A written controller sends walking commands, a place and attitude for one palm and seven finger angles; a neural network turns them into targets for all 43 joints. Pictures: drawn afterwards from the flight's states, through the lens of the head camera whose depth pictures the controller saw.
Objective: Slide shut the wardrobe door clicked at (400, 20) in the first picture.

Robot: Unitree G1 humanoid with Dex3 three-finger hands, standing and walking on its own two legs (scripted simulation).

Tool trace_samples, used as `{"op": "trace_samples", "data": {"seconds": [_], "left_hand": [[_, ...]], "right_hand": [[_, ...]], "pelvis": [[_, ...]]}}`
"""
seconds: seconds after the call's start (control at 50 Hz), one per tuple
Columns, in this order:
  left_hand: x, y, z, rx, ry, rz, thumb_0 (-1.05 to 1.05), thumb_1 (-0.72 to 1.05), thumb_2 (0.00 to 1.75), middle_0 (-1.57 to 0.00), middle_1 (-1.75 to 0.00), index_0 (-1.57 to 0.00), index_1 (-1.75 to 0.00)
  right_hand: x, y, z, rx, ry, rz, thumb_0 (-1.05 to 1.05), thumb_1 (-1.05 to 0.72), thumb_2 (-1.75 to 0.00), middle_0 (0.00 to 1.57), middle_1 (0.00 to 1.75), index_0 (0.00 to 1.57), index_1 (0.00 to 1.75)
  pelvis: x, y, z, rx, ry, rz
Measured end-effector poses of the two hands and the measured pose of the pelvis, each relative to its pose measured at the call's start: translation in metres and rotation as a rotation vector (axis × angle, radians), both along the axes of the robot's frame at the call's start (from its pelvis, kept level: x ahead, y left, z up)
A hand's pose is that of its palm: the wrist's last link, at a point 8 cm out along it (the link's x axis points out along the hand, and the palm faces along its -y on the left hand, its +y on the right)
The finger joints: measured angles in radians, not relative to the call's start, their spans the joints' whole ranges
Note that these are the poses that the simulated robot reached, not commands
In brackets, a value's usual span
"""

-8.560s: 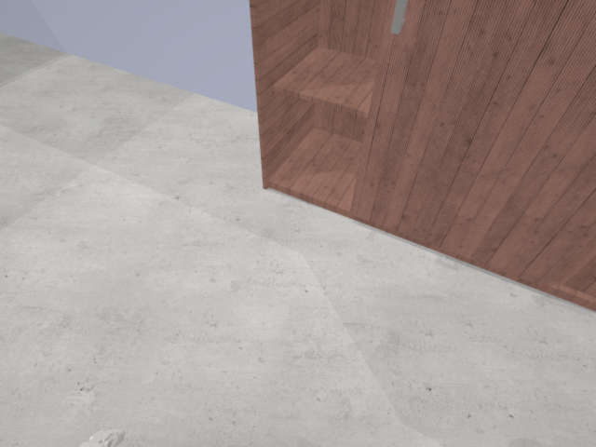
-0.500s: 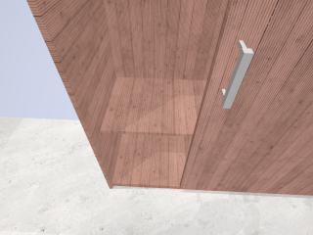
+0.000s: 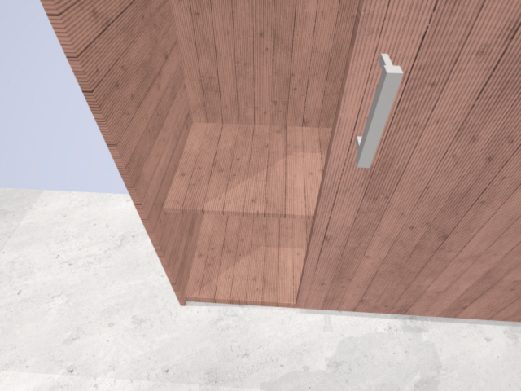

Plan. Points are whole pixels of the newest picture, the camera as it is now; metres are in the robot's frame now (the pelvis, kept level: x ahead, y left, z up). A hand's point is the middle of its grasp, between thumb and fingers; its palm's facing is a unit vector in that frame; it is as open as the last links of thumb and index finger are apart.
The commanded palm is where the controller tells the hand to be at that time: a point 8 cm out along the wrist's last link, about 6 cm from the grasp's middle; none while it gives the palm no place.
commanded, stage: look again from close up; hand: right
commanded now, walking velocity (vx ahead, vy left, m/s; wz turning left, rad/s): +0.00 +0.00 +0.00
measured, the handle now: (373, 114) +0.51 -0.16 +0.18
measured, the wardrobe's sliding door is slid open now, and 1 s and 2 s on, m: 0.44 0.44 0.44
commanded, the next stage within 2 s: raise the hand with hooked fingers in 0.60 s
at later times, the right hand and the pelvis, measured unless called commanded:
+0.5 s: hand out of the picture +0.00 -0.15 -0.18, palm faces +0.04 +0.99 -0.16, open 7.4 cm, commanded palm none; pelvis +0.02 +0.01 +0.00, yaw +0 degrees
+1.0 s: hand (376, 335) +0.20 -0.14 +0.03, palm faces +0.00 +1.00 -0.05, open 7.9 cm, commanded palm +0.14 -0.22 -0.01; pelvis -0.01 +0.03 -0.03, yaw +0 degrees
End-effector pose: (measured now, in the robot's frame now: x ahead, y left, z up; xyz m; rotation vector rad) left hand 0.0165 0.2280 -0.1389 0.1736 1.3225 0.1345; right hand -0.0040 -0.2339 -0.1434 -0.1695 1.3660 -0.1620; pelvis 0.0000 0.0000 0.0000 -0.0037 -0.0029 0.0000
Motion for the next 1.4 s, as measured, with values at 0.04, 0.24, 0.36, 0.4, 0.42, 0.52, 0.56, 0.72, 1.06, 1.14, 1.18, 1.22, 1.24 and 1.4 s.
{"op": "trace_samples", "data": {"seconds": [0.04,0.24,0.36,0.4,0.42,0.52,0.56,0.72,1.06,1.14,1.18,1.22,1.24,1.4], "left_hand": [[-0.002,0.0,0.0,-0.001,0.014,-0.001,0.01,0.92,0.9,-0.2,-0.3,-0.2,-0.3],[0.001,0.002,0.001,0.005,0.05,0.0,0.01,0.92,0.9,-0.2,-0.3,-0.2,-0.3],[0.01,0.005,0.001,0.011,0.042,0.0,0.01,0.92,0.9,-0.2,-0.3,-0.2,-0.3],[0.013,0.006,0.001,0.013,0.037,0.0,0.01,0.93,0.9,-0.2,-0.3,-0.2,-0.3],[0.014,0.007,0.001,0.013,0.034,0.0,0.01,0.93,0.9,-0.2,-0.3,-0.2,-0.3],[0.02,0.009,0.001,0.014,0.025,0.0,0.01,0.93,0.9,-0.2,-0.3,-0.2,-0.3],[0.021,0.01,0.001,0.013,0.024,0.0,0.01,0.93,0.9,-0.2,-0.3,-0.2,-0.3],[0.022,0.014,-0.001,0.006,0.035,-0.001,0.01,0.93,0.9,-0.2,-0.3,-0.2,-0.3],[0.167,0.061,0.056,0.084,-0.843,-0.074,0.01,0.91,0.9,-0.2,-0.3,-0.2,-0.3],[0.177,0.063,0.063,0.115,-0.881,-0.118,0.01,0.91,0.9,-0.2,-0.3,-0.2,-0.3],[0.175,0.06,0.061,0.121,-0.872,-0.146,0.01,0.91,0.9,-0.2,-0.3,-0.2,-0.3],[0.168,0.055,0.055,0.116,-0.847,-0.166,0.01,0.91,0.9,-0.2,-0.3,-0.2,-0.3],[0.164,0.053,0.051,0.11,-0.832,-0.171,0.01,0.91,0.9,-0.2,-0.3,-0.2,-0.3],[0.111,0.034,0.033,0.042,-0.707,-0.101,0.02,0.9,0.9,-0.21,-0.3,-0.21,-0.3]], "right_hand": [[-0.006,0.002,0.0,0.005,0.02,-0.006,0.0,-0.91,-0.9,0.2,0.3,0.2,0.3],[-0.021,0.019,-0.004,0.041,0.088,-0.032,0.01,-0.91,-0.9,0.2,0.3,0.2,0.3],[-0.014,0.028,-0.006,0.055,0.08,-0.036,0.0,-0.91,-0.9,0.2,0.3,0.2,0.3],[-0.011,0.03,-0.006,0.057,0.073,-0.035,0.0,-0.91,-0.9,0.2,0.3,0.2,0.3],[-0.009,0.03,-0.006,0.058,0.069,-0.034,0.0,-0.91,-0.9,0.2,0.3,0.2,0.3],[0.001,0.032,-0.005,0.054,0.052,-0.031,0.0,-0.91,-0.9,0.2,0.3,0.2,0.3],[0.004,0.031,-0.005,0.05,0.047,-0.03,0.0,-0.91,-0.9,0.2,0.3,0.2,0.3],[0.012,0.03,-0.002,0.026,0.034,-0.027,0.0,-0.91,-0.9,0.2,0.3,0.2,0.3],[0.163,0.036,0.151,0.18,-1.331,0.187,0.01,-0.69,-0.8,0.22,0.44,0.21,0.44],[0.128,0.016,0.135,0.098,-1.266,0.064,0.01,-0.59,-0.76,0.23,0.5,0.23,0.5],[0.119,0.007,0.141,0.044,-1.298,0.042,0.01,-0.54,-0.74,0.23,0.53,0.23,0.53],[0.12,0.003,0.152,0.019,-1.359,0.059,0.01,-0.49,-0.72,0.23,0.56,0.23,0.56],[0.123,0.002,0.158,0.019,-1.388,0.078,0.01,-0.47,-0.71,0.23,0.58,0.23,0.57],[0.171,-0.005,0.191,0.127,-1.363,0.209,0.01,-0.28,-0.63,0.25,0.7,0.24,0.69]], "pelvis": [[0.001,0.001,0.001,-0.001,0.004,-0.001],[0.01,0.004,0.001,0.0,0.003,-0.004],[0.014,0.007,0.002,-0.001,0.0,-0.005],[0.015,0.008,0.002,-0.002,0.0,-0.005],[0.015,0.008,0.002,-0.002,0.0,-0.005],[0.018,0.01,0.002,-0.004,0.001,-0.005],[0.019,0.011,0.002,-0.005,0.001,-0.005],[0.024,0.015,0.002,0.0,0.007,-0.006],[-0.019,0.037,-0.044,-0.014,0.145,0.008],[-0.024,0.042,-0.051,0.002,0.135,-0.01],[-0.026,0.044,-0.053,0.015,0.128,-0.022],[-0.028,0.045,-0.053,0.027,0.119,-0.033],[-0.03,0.045,-0.052,0.032,0.113,-0.037],[-0.033,0.04,-0.037,0.034,0.079,-0.022]]}}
